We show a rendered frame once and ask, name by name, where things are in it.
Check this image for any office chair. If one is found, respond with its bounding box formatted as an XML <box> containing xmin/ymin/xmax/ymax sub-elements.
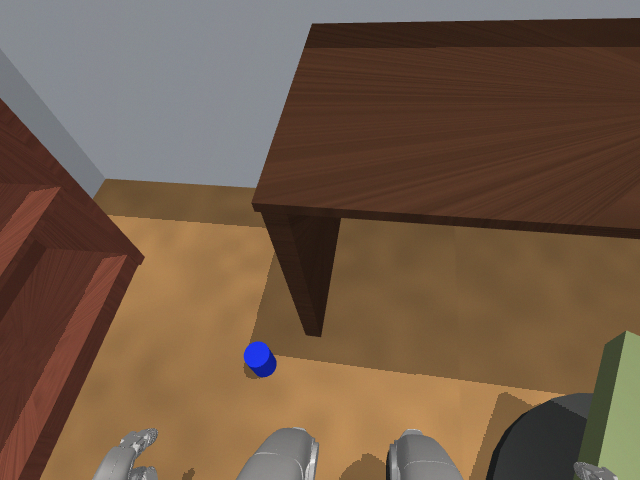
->
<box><xmin>486</xmin><ymin>330</ymin><xmax>640</xmax><ymax>480</ymax></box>

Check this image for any desk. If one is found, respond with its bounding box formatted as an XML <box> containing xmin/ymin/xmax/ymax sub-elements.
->
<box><xmin>251</xmin><ymin>18</ymin><xmax>640</xmax><ymax>337</ymax></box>

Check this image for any can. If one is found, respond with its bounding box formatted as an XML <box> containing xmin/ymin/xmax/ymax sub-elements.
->
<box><xmin>244</xmin><ymin>341</ymin><xmax>277</xmax><ymax>377</ymax></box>

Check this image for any right robot hand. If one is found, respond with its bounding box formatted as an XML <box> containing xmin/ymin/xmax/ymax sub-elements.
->
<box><xmin>574</xmin><ymin>462</ymin><xmax>618</xmax><ymax>480</ymax></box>

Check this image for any bookshelf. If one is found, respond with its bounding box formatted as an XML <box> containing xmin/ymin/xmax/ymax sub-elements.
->
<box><xmin>0</xmin><ymin>98</ymin><xmax>145</xmax><ymax>480</ymax></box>

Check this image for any left robot hand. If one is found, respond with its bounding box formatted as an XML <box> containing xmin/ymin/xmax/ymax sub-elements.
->
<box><xmin>92</xmin><ymin>428</ymin><xmax>158</xmax><ymax>480</ymax></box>

